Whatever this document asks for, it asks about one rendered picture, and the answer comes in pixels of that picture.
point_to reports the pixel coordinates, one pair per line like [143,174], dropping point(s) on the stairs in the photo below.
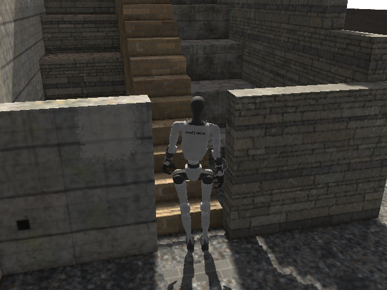
[154,66]

